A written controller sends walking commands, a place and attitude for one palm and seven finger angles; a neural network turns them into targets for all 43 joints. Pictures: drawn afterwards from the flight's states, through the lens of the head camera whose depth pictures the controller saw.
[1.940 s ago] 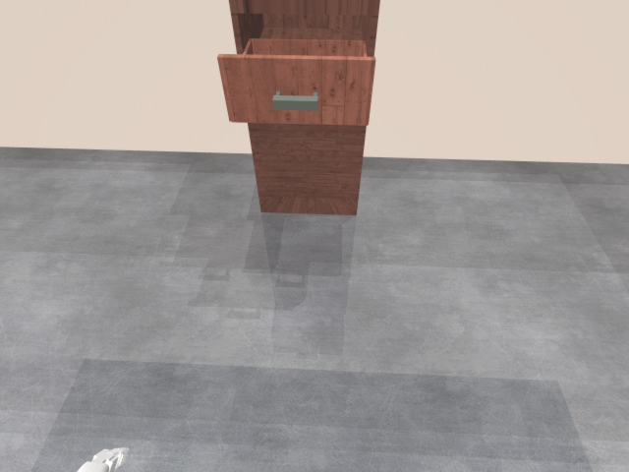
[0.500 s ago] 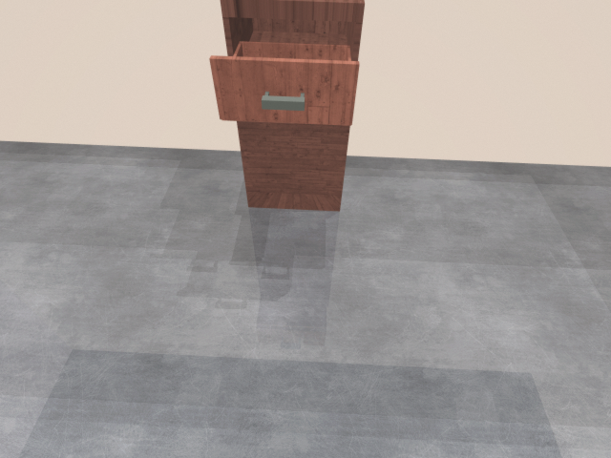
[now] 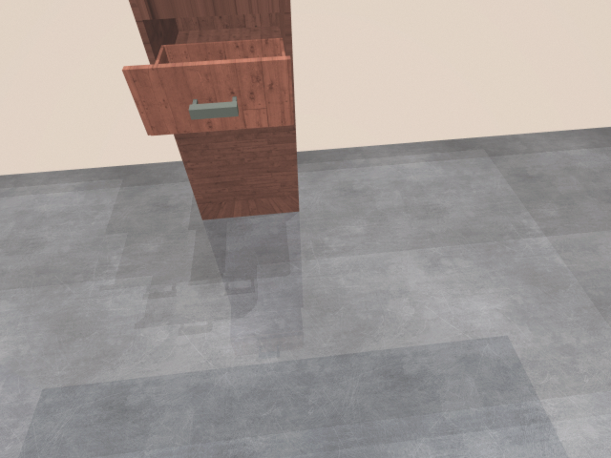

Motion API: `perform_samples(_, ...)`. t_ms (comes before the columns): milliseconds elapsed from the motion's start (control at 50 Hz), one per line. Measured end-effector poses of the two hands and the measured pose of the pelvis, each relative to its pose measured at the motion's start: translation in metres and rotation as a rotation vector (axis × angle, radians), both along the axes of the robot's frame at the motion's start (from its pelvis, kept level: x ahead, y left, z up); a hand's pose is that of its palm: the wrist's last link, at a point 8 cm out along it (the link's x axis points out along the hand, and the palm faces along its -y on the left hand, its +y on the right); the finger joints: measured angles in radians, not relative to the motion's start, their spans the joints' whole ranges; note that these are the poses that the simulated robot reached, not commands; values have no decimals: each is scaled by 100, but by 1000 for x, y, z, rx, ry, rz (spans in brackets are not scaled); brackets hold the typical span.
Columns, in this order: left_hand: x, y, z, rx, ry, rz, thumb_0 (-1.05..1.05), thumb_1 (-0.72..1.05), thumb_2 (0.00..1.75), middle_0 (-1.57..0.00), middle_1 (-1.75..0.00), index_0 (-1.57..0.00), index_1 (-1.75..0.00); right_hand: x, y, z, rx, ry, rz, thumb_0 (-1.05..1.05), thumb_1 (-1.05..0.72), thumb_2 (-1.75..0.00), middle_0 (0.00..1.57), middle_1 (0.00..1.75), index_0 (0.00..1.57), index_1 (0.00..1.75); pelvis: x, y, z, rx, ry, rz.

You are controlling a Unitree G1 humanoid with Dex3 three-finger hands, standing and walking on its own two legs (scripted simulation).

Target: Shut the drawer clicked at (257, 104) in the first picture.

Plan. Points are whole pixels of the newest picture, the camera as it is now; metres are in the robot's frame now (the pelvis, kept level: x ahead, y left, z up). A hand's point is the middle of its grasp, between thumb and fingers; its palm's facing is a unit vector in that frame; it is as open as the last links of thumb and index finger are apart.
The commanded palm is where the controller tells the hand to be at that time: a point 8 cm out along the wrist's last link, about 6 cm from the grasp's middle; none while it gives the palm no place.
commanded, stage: walk to a spot facing it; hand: left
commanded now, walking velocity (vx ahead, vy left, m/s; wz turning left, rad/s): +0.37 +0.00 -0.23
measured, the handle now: (214, 105) +0.88 +0.28 -0.01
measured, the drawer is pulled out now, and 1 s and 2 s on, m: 0.30 0.30 0.30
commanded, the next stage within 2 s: turn to face it in 0.52 s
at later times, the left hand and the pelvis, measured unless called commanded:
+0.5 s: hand out of the picture +0.11 +0.18 -0.18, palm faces +0.05 -0.99 -0.15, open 7.4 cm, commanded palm none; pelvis +0.22 +0.02 -0.01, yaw -5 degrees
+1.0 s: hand (236, 277) +0.47 +0.18 -0.15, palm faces -0.05 -0.98 -0.18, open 7.3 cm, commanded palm none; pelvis +0.36 +0.02 +0.00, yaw -3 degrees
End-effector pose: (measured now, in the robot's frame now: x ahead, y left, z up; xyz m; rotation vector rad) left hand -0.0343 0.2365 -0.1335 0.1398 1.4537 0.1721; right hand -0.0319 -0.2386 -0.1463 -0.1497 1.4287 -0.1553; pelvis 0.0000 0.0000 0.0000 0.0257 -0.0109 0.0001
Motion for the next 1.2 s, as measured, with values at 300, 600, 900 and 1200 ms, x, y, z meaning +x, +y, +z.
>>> perform_samples(300,70,-44,14,-39,57,14,1,91,90,-21,-30,-20,-30,189,-4,19,28,-200,-27,0,-91,-90,20,30,20,30,111,-12,16,-20,6,-55)
perform_samples(600,243,19,-20,-46,54,-25,1,91,90,-20,-30,-20,-30,362,50,18,-17,-337,-31,0,-91,-90,20,30,20,30,257,35,-5,-29,-26,-136)
perform_samples(900,476,8,7,-25,-284,-161,1,92,90,-20,-30,-20,-30,308,58,16,1,-1,-172,-1,-92,-90,20,30,20,30,341,32,11,-17,-19,-90)
perform_samples(1200,460,21,8,16,-293,12,-1,93,90,-21,-30,-21,-30,401,48,13,9,-39,-4,1,-92,-90,20,30,20,30,359,31,10,-44,-13,54)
